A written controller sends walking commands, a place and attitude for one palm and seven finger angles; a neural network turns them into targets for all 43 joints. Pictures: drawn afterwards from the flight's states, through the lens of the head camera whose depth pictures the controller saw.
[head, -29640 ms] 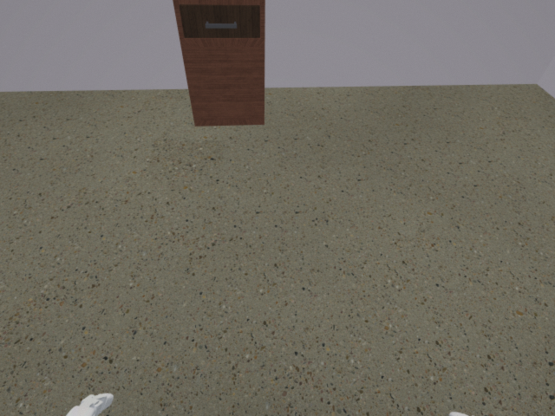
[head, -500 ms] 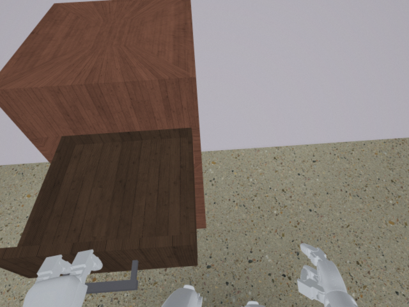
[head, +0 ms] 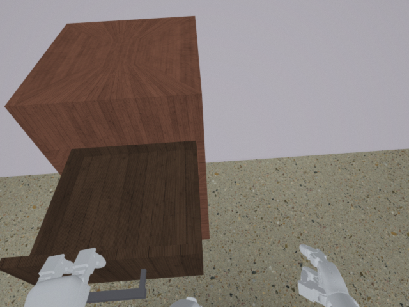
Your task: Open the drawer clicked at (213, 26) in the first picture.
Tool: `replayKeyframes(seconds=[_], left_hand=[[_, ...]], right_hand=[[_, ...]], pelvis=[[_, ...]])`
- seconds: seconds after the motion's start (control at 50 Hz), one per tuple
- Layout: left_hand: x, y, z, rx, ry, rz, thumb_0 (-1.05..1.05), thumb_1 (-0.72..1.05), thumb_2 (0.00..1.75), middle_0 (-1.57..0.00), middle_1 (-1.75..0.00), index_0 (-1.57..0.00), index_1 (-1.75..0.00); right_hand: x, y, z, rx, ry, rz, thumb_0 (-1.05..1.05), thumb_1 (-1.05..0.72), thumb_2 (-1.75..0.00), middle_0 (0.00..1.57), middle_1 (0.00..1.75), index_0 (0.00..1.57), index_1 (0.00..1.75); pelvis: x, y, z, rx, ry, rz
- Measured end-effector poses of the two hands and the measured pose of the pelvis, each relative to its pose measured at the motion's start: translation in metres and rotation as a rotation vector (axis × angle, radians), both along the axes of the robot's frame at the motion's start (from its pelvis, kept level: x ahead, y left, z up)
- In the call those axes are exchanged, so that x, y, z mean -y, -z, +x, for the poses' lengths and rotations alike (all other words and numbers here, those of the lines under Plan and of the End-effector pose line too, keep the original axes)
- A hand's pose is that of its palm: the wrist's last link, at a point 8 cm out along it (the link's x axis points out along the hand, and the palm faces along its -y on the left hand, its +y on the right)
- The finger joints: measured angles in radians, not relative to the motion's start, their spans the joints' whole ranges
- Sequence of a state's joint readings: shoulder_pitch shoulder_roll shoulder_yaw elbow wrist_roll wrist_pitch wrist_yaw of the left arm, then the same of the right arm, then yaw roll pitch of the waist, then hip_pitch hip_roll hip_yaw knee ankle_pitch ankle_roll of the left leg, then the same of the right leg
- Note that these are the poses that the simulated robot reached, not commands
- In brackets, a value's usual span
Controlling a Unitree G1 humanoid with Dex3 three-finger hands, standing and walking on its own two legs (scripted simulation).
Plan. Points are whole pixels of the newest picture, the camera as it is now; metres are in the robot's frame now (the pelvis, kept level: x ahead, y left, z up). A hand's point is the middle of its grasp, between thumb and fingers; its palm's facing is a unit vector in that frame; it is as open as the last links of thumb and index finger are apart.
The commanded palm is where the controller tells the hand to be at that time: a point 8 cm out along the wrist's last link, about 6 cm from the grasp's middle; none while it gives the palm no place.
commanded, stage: lift the hand off the handle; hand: left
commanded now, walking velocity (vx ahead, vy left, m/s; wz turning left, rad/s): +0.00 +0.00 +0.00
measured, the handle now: (109, 286) +0.17 +0.23 -0.09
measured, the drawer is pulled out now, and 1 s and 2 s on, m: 0.30 0.30 0.30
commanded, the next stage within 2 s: draw the hand back to the body in 0.86 s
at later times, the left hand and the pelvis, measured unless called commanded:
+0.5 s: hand (66, 303) +0.12 +0.24 +0.03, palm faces -0.04 -0.14 -0.99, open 13.8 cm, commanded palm +0.10 +0.23 +0.09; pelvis +0.01 +0.00 +0.02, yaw +0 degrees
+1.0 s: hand (68, 298) +0.13 +0.24 +0.04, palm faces -0.06 -0.16 -0.98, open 13.8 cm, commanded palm +0.11 +0.23 +0.12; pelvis +0.02 +0.00 +0.03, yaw +0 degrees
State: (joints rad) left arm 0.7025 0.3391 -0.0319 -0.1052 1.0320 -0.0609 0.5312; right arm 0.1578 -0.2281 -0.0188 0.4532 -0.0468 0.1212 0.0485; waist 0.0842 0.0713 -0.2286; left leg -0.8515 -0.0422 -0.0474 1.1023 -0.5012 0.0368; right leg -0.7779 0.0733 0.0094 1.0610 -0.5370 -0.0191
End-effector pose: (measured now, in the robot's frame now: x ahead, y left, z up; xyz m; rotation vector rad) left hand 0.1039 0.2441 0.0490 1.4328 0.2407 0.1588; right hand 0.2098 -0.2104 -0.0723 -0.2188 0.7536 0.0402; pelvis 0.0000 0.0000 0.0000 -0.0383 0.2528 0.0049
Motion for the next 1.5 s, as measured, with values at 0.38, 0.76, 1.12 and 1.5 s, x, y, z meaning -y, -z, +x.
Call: replayKeyframes(seconds=[0.38,0.76,1.12,1.5], left_hand=[[-0.001,-0.027,0.004,0.002,-0.016,-0.005,0.0,-0.49,0.3,-0.32,-1.2,-0.32,-1.2],[0.004,-0.056,0.009,0.064,0.003,0.009,0.0,-0.49,0.3,-0.32,-1.2,-0.32,-1.2],[0.004,-0.072,0.013,0.064,0.039,0.019,0.0,-0.49,0.3,-0.33,-1.2,-0.32,-1.2],[-0.003,-0.115,0.026,0.087,0.021,0.03,0.0,-0.49,0.3,-0.33,-1.2,-0.32,-1.2]], right_hand=[[0.004,-0.017,0.003,0.01,0.024,0.024,0.01,-0.9,-0.9,0.2,0.3,0.2,0.3],[-0.002,-0.024,0.01,0.032,0.004,0.06,0.01,-0.9,-0.9,0.2,0.3,0.2,0.3],[0.006,-0.031,0.011,0.028,-0.004,0.024,0.01,-0.9,-0.9,0.2,0.3,0.2,0.3],[-0.006,-0.05,0.023,0.067,-0.005,0.063,0.01,-0.91,-0.9,0.2,0.3,0.2,0.3]], pelvis=[[0.0,-0.016,0.011,0.044,0.009,0.006],[0.001,-0.022,0.013,0.066,0.008,0.01],[0.003,-0.029,0.017,0.086,0.003,0.008],[0.001,-0.045,0.023,0.14,0.001,0.01]])
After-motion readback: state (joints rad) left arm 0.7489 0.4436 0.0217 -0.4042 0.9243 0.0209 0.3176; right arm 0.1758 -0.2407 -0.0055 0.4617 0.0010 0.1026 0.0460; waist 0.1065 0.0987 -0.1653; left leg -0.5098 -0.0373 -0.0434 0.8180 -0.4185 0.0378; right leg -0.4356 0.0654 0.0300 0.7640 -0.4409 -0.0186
